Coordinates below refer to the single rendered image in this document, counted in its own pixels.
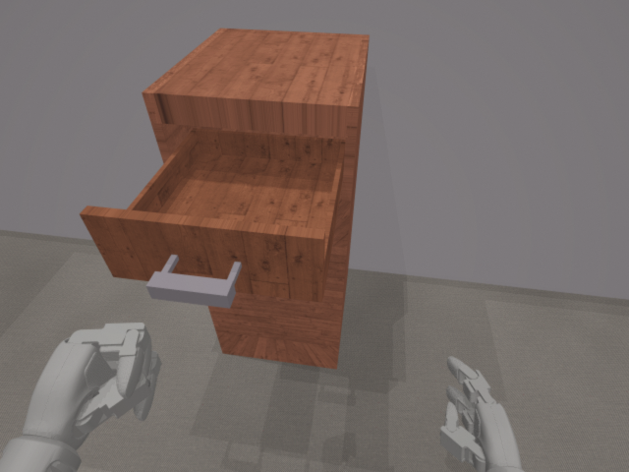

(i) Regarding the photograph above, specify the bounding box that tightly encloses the left robot forearm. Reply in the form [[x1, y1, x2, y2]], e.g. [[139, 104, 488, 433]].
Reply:
[[0, 436, 82, 472]]

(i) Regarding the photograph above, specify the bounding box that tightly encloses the left robot hand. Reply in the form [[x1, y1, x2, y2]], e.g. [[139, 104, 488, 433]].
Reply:
[[23, 323, 162, 450]]

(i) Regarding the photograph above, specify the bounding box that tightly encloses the handle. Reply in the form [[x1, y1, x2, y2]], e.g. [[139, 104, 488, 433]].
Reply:
[[146, 255, 242, 309]]

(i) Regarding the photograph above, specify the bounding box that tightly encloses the drawer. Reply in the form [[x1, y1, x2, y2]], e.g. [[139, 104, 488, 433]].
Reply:
[[80, 128, 345, 303]]

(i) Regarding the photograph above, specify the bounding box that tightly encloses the cabinet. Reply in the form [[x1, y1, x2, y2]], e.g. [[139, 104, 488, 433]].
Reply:
[[142, 29, 370, 370]]

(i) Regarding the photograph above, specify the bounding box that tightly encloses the right robot hand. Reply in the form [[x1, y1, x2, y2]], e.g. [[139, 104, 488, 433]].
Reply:
[[440, 356, 522, 472]]

